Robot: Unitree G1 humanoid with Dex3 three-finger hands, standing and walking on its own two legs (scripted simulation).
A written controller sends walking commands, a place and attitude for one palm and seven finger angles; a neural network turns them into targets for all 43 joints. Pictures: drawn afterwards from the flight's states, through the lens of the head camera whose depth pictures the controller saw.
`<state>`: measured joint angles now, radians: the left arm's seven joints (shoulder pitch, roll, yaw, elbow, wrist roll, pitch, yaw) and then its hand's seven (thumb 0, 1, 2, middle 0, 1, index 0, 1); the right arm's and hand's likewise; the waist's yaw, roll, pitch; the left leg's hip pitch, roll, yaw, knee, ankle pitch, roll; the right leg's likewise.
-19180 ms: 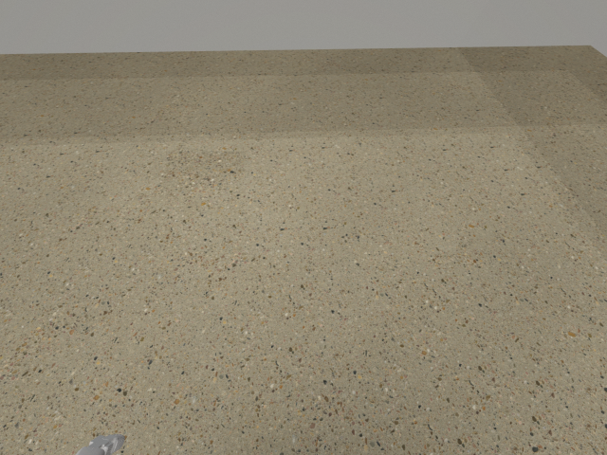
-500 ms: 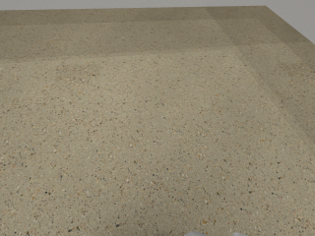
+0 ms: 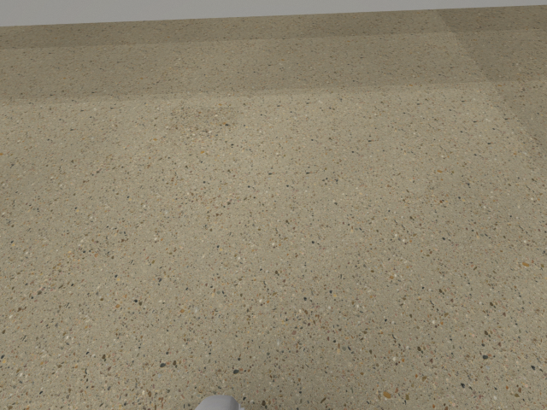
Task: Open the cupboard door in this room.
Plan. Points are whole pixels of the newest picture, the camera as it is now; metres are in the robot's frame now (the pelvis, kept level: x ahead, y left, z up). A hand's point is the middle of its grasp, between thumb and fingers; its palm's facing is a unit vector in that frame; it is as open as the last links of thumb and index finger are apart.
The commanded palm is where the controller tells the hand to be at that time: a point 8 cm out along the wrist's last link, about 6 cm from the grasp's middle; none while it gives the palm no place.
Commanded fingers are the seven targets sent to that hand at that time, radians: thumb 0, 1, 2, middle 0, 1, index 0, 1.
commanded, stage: turn or walk to find it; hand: left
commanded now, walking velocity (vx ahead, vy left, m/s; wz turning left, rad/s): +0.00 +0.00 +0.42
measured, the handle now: out of the picture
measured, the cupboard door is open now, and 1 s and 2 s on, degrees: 0 0 0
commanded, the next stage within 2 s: stand and wait in 0.50 s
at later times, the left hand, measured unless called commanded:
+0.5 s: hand out of the picture +0.01 +0.26 -0.17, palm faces +0.20 -0.95 -0.24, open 7.4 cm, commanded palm none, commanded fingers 0.00 0.90 0.90 -0.20 -0.30 -0.20 -0.30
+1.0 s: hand out of the picture -0.06 +0.20 -0.18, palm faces +0.17 -0.96 -0.21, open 7.4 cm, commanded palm none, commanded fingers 0.00 0.90 0.90 -0.20 -0.30 -0.20 -0.30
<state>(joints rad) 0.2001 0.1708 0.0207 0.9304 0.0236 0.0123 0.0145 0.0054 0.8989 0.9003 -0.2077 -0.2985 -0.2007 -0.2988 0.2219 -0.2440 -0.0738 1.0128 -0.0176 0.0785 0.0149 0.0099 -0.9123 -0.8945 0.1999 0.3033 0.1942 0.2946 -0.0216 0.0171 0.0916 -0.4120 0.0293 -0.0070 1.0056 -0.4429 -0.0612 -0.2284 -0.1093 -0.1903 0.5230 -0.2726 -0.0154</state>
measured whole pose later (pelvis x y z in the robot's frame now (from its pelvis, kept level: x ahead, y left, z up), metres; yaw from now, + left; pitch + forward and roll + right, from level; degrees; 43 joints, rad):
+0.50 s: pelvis -0.03 +0.04 +0.00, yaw +11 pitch +0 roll -1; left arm 0.17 0.25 0.05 0.97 0.01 0.06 0.01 0.01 0.90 0.90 -0.20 -0.30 -0.19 -0.30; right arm 0.17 -0.19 -0.04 0.97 -0.02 0.02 0.00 0.01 -0.91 -0.89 0.21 0.30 0.20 0.30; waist -0.01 -0.01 0.06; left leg -0.24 -0.03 -0.04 0.45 -0.21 0.04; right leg -0.41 -0.07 -0.03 0.91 -0.43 0.09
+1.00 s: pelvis -0.05 +0.01 +0.00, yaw +5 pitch +0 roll +1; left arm 0.25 0.18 0.06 1.04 0.02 0.05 0.01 0.01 0.91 0.90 -0.21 -0.30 -0.20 -0.30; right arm 0.16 -0.21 -0.05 1.03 0.00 0.03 -0.04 0.01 -0.91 -0.89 0.20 0.30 0.20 0.29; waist 0.03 -0.02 0.09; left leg -0.24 0.01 0.02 0.56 -0.37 -0.03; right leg -0.29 0.03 0.05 0.51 -0.21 -0.02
